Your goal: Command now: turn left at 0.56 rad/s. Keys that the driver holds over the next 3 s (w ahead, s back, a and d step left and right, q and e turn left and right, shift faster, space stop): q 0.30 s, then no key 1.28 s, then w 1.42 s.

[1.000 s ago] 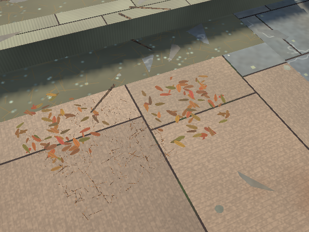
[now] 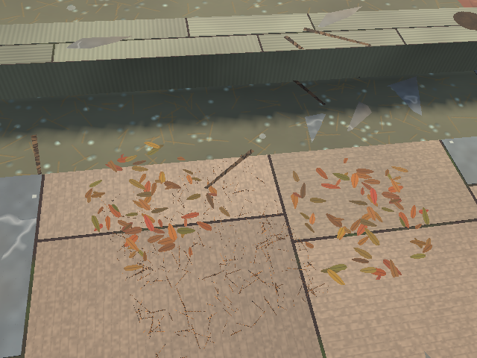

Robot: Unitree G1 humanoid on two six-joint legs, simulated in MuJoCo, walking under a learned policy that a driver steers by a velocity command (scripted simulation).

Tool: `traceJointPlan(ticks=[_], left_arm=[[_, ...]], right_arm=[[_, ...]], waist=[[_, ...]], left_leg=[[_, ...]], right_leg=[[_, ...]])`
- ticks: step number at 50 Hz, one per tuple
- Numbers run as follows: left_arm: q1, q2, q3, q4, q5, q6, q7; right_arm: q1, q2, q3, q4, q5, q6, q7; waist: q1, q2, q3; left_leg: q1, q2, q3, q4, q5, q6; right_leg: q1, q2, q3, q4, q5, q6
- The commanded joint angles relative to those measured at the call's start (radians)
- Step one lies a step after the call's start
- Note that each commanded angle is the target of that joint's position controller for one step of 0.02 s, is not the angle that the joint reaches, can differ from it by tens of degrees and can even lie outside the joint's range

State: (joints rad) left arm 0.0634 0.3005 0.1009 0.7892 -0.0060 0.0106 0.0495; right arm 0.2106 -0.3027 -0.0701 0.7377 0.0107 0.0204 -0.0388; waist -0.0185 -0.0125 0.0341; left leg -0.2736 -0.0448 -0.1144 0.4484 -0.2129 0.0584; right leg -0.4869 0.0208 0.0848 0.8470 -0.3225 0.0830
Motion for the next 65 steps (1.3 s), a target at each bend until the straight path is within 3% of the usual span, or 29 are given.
traceJointPlan(ticks=[1, 5, 7, 8, 9, 10, 11, 12, 14, 16, 21, 23, 26, 27, 28, 29, 30, 31, 34, 38, 41, 42, 43, 44, 45, 46, 49, 57, 65], left_arm=[[-0.055, 0.071, 0.009, -0.07, -0.005, -0.025, -0.011], [-0.013, 0.09, 0.011, -0.06, -0.01, -0.045, -0.029], [0.049, 0.095, 0.015, -0.042, -0.01, -0.055, -0.04], [0.082, 0.118, 0.022, -0.029, -0.005, -0.056, -0.041], [0.1, 0.183, 0.035, -0.034, 0.013, -0.051, -0.035], [0.078, 0.239, 0.042, -0.036, 0.038, -0.039, -0.032], [0.059, 0.188, 0.03, -0.056, 0.042, -0.041, -0.032], [0.016, 0.132, 0.014, -0.073, 0.035, -0.042, -0.027], [-0.032, 0.098, 0.001, -0.082, 0.01, -0.036, -0.018], [0.004, 0.111, -0.002, -0.07, 0.012, -0.026, -0.008], [0.048, 0.163, 0.009, -0.055, 0.009, -0.011, -0.013], [0.048, 0.18, 0.011, -0.05, 0.002, -0.008, -0.025], [0.037, 0.174, 0.0, -0.035, -0.019, -0.007, -0.035], [0.07, 0.147, -0.011, -0.016, -0.023, -0.01, -0.037], [0.116, 0.1, -0.029, -0.004, 0.002, -0.02, -0.045], [0.148, 0.037, -0.053, -0.017, 0.052, -0.033, -0.057], [0.063, 0.079, -0.041, -0.036, 0.025, -0.028, -0.043], [0.043, 0.126, -0.028, -0.032, 0.005, -0.019, -0.035], [0.087, 0.129, -0.014, 0.008, 0.008, 0.006, -0.021], [0.097, 0.072, -0.033, 0.027, 0.002, 0.003, -0.025], [0.115, 0.067, -0.038, 0.042, 0.002, -0.001, -0.029], [0.128, 0.069, -0.042, 0.049, 0.012, -0.005, -0.032], [0.133, 0.107, -0.038, 0.05, 0.025, -0.007, -0.031], [0.127, 0.172, -0.026, 0.049, 0.019, -0.006, -0.028], [0.1, 0.159, -0.025, 0.063, 0.007, -0.007, -0.033], [0.082, 0.118, -0.035, 0.058, 0.009, -0.013, -0.038], [0.086, 0.095, -0.046, 0.085, 0.018, -0.034, -0.037], [0.105, 0.088, -0.057, 0.139, 0.012, -0.03, -0.023], [0.102, 0.075, -0.064, 0.181, 0.01, -0.026, -0.023]], right_arm=[[-0.005, -0.192, -0.054, -0.071, -0.001, 0.001, -0.001], [-0.049, -0.188, -0.054, -0.097, 0.006, 0.012, 0.006], [-0.09, -0.181, -0.05, -0.114, 0.019, 0.021, 0.001], [-0.091, -0.163, -0.045, -0.123, 0.02, 0.023, -0.003], [-0.05, -0.111, -0.03, -0.129, 0.006, 0.022, -0.001], [0.002, -0.098, -0.031, -0.149, 0.01, 0.013, 0.004], [0.013, -0.19, -0.055, -0.135, -0.004, 0.004, 0.007], [0.014, -0.231, -0.073, -0.115, 0.006, 0.007, 0.011], [0.017, -0.193, -0.071, -0.097, 0.005, 0.027, 0.009], [-0.018, -0.138, -0.052, -0.121, 0.011, 0.031, 0.016], [-0.08, -0.08, -0.017, -0.168, -0.001, 0.02, 0.024], [-0.073, -0.089, -0.015, -0.166, 0.001, 0.021, 0.027], [-0.004, -0.089, -0.019, -0.134, -0.001, 0.023, 0.033], [0.013, -0.1, -0.022, -0.126, -0.005, 0.023, 0.032], [0.024, -0.144, -0.029, -0.133, -0.008, 0.024, 0.024], [0.006, -0.207, -0.033, -0.16, -0.022, 0.03, 0.01], [0.004, -0.14, -0.012, -0.152, -0.046, 0.012, 0.024], [-0.028, -0.116, -0.005, -0.145, -0.049, -0.006, 0.034], [-0.091, -0.119, -0.005, -0.12, -0.028, -0.032, 0.032], [-0.11, -0.083, 0.004, -0.091, -0.026, -0.029, 0.028], [-0.122, -0.071, 0.009, -0.066, -0.016, -0.022, 0.029], [-0.108, -0.061, 0.013, -0.05, -0.01, -0.023, 0.031], [-0.073, -0.049, 0.017, -0.035, -0.019, -0.029, 0.034], [-0.039, -0.057, 0.014, -0.028, -0.034, -0.034, 0.039], [-0.039, -0.044, 0.016, -0.024, -0.038, -0.031, 0.037], [-0.084, -0.066, 0.013, -0.018, -0.035, -0.028, 0.033], [-0.09, -0.064, 0.007, -0.005, -0.025, -0.012, 0.018], [-0.055, -0.057, 0.003, 0.076, -0.02, -0.016, 0.015], [-0.025, -0.063, 0.004, 0.153, -0.017, -0.018, 0.005]], waist=[[-0.016, 0.174, -0.103], [-0.004, 0.187, -0.124], [0.038, 0.179, -0.132], [0.047, 0.154, -0.14], [0.02, -0.013, -0.175], [-0.033, -0.26, -0.134], [-0.011, -0.205, -0.129], [-0.02, -0.136, -0.109], [-0.02, -0.115, -0.067], [0.007, -0.127, -0.052], [0.051, -0.158, -0.104], [0.053, -0.174, -0.105], [0.012, -0.156, -0.097], [0.002, -0.131, -0.093], [0.019, -0.021, -0.139], [0.064, 0.241, -0.172], [-0.001, 0.24, -0.175], [0.002, 0.189, -0.12], [0.027, 0.173, -0.07], [0.028, 0.156, -0.084], [0.04, 0.143, -0.093], [0.054, 0.121, -0.086], [0.037, 0.074, -0.092], [-0.009, -0.019, -0.076], [-0.019, -0.088, -0.061], [0.011, -0.062, -0.031], [0.016, -0.053, -0.029], [0.028, 0.007, -0.025], [0.027, 0.017, -0.02]], left_leg=[[0.151, 0.232, -0.285, -0.084, 0.279, 0.167], [0.156, 0.218, -0.364, -0.037, 0.392, 0.16], [0.135, 0.176, -0.372, 0.008, 0.365, 0.117], [0.074, 0.138, -0.352, 0.045, 0.256, 0.075], [-0.053, 0.051, -0.249, 0.214, -0.015, 0.021], [-0.276, -0.114, -0.078, 0.386, -0.439, -0.039], [-0.319, -0.032, -0.057, 0.62, -0.46, -0.085], [-0.313, -0.005, -0.053, 0.704, -0.384, -0.1], [-0.342, 0.013, -0.028, 0.764, -0.267, -0.135], [-0.336, 0.019, 0.018, 0.729, -0.214, -0.153], [-0.208, 0.054, 0.076, 0.426, -0.226, -0.151], [-0.119, 0.049, 0.112, 0.318, -0.212, -0.141], [0.044, 0.024, 0.152, 0.022, -0.019, -0.096], [0.144, 0.025, 0.138, -0.107, 0.092, -0.067], [0.294, 0.131, 0.004, -0.11, 0.314, -0.036], [0.372, 0.346, -0.211, -0.048, 0.666, 0.072], [0.224, 0.404, -0.266, -0.089, 0.542, 0.216], [0.183, 0.358, -0.23, -0.116, 0.435, 0.219], [0.132, 0.283, -0.14, -0.117, 0.399, 0.151], [0.113, 0.235, -0.071, -0.093, 0.412, 0.142], [0.105, 0.224, -0.083, -0.073, 0.314, 0.131], [0.078, 0.204, -0.075, -0.073, 0.229, 0.095], [0.046, 0.169, -0.063, -0.062, 0.126, 0.048], [0.025, 0.11, -0.014, -0.047, 0.018, 0.01], [0.073, 0.067, 0.036, -0.054, -0.02, -0.024], [0.1, 0.062, 0.044, -0.027, -0.01, -0.038], [0.11, 0.072, 0.04, -0.012, 0.087, -0.03], [0.099, 0.072, 0.049, -0.021, 0.126, -0.044], [0.108, 0.073, 0.057, -0.024, 0.145, -0.054]], right_leg=[[-0.02, 0.012, 0.005, -0.101, -0.017, 0.006], [0.08, 0.028, 0.008, -0.24, -0.027, -0.012], [0.198, 0.027, -0.009, -0.44, 0.111, -0.035], [0.304, -0.022, 0.009, -0.519, 0.231, -0.057], [0.437, -0.211, 0.169, -0.528, 0.359, -0.127], [0.476, -0.386, 0.393, -0.528, 0.602, -0.297], [0.427, -0.463, 0.424, -0.533, 0.596, -0.386], [0.393, -0.396, 0.316, -0.523, 0.54, -0.356], [0.375, -0.292, 0.167, -0.516, 0.443, -0.287], [0.366, -0.255, 0.088, -0.528, 0.483, -0.293], [0.426, -0.277, 0.039, -0.51, 0.544, -0.318], [0.397, -0.285, 0.033, -0.503, 0.558, -0.317], [0.356, -0.268, 0.02, -0.44, 0.498, -0.276], [0.306, -0.245, 0.003, -0.41, 0.43, -0.226], [0.217, -0.193, -0.047, -0.327, 0.273, -0.14], [0.074, -0.099, -0.132, -0.164, -0.15, -0.046], [0.08, -0.086, -0.075, -0.086, -0.299, -0.018], [0.073, -0.095, -0.06, -0.006, -0.291, -0.008], [0.066, -0.1, -0.038, 0.056, -0.19, 0.006], [0.165, -0.087, -0.067, -0.094, -0.106, 0.008], [0.269, -0.071, -0.089, -0.324, 0.043, -0.009], [0.338, -0.071, -0.083, -0.45, 0.197, -0.025], [0.402, -0.112, -0.029, -0.46, 0.339, -0.045], [0.394, -0.152, -0.009, -0.423, 0.394, -0.08], [0.298, -0.143, -0.01, -0.422, 0.22, -0.118], [0.248, -0.125, -0.011, -0.447, 0.137, -0.117], [0.251, -0.106, -0.026, -0.455, 0.167, -0.085], [0.289, -0.086, -0.042, -0.44, 0.18, -0.089], [0.294, -0.071, -0.052, -0.442, 0.195, -0.093]])
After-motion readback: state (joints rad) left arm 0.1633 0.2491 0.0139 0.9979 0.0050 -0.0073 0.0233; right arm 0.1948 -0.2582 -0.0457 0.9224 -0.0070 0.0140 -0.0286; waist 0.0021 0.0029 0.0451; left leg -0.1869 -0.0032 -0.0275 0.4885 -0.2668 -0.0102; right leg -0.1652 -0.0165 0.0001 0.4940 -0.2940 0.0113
